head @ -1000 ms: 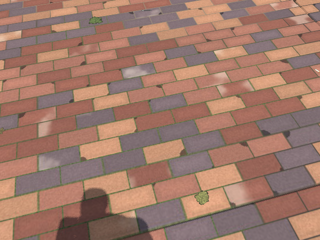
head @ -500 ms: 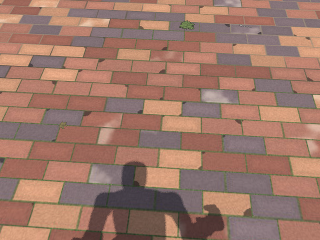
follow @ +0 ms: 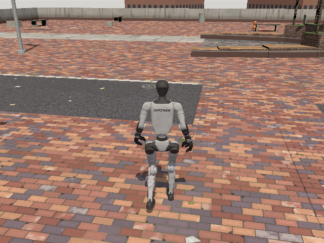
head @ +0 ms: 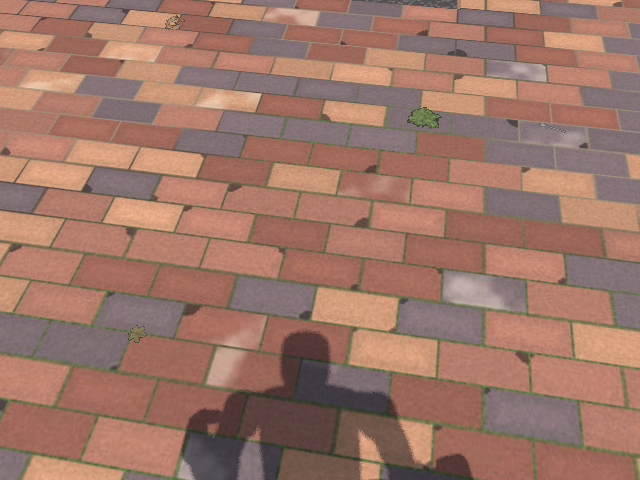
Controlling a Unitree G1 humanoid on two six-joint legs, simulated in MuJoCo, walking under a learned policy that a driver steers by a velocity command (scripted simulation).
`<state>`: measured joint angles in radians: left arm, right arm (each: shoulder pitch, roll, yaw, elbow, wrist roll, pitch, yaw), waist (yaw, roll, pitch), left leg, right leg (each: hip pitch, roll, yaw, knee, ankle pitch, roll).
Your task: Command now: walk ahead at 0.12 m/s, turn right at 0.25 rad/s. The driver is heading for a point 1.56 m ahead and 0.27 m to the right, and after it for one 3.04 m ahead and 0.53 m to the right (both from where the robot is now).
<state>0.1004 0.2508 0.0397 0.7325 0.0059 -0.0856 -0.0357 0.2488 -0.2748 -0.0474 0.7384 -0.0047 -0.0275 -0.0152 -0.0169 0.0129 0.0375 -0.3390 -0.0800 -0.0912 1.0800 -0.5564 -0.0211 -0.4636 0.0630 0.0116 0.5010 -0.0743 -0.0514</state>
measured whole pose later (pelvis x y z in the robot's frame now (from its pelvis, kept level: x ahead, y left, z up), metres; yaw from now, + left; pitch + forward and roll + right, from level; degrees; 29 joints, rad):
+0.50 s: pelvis +0.05 +0.04 +0.02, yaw -17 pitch +2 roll -1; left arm 0.20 0.35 0.11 0.69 -0.02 0.06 0.02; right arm 0.20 -0.25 -0.06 0.67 -0.02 -0.01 -0.04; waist -0.01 -0.04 0.01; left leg -0.27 0.02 0.01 0.46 -0.22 0.01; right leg -0.58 0.07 0.09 1.14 -0.39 0.08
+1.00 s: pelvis +0.04 +0.00 +0.01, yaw -21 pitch -1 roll +0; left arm 0.13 0.21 0.02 0.72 0.02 0.01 0.00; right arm 0.23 -0.26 -0.04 0.78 -0.02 0.00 -0.01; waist -0.03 0.00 0.01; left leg -0.23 0.05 0.00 0.50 -0.26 -0.05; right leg -0.21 0.03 0.02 0.52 -0.29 -0.03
